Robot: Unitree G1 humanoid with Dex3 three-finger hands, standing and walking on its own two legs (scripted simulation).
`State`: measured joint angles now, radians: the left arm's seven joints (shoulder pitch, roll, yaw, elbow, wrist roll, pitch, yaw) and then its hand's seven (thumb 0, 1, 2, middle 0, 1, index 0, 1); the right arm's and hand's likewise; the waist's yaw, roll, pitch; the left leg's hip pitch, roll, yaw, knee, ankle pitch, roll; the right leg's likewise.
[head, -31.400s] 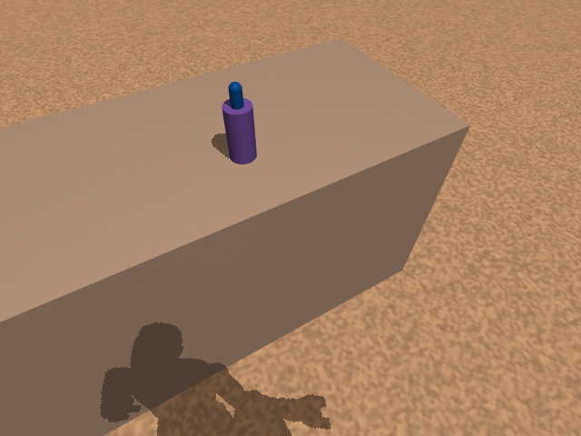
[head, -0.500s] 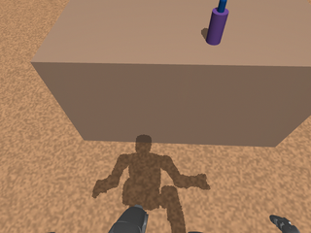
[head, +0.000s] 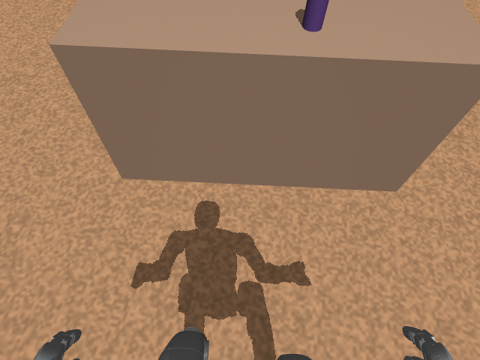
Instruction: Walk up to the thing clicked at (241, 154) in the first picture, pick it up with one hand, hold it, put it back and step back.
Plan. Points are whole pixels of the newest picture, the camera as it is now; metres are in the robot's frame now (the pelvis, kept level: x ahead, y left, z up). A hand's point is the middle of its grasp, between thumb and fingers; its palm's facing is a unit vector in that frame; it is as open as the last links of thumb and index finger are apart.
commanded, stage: step back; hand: right
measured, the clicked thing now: out of the picture +1.06 -0.17 +0.04
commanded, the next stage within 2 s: stand in 1.26 s
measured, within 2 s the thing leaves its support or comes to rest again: neither
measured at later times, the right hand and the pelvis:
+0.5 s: hand out of the picture -0.04 -0.26 -0.14, palm faces -0.14 +0.92 -0.36, open 7.4 cm; pelvis -0.12 -0.01 +0.01, yaw +6 degrees
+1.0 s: hand out of the picture +0.00 -0.25 -0.13, palm faces -0.12 +0.93 -0.35, open 7.4 cm; pelvis -0.10 +0.00 +0.02, yaw +5 degrees
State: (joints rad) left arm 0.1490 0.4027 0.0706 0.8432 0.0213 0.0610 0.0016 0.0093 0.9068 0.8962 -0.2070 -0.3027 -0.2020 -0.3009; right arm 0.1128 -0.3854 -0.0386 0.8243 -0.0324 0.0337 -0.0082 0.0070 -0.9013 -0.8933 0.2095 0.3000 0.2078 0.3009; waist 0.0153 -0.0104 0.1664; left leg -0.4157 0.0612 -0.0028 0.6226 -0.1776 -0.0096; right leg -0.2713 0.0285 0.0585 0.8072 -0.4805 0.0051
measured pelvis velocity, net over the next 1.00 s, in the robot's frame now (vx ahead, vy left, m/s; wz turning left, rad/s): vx -0.10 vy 0.00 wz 0.09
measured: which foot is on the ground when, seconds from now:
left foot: down 0.00-0.04, up 0.06-0.36, down 0.38-1.00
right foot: up 0.00-0.00, down 0.02-1.00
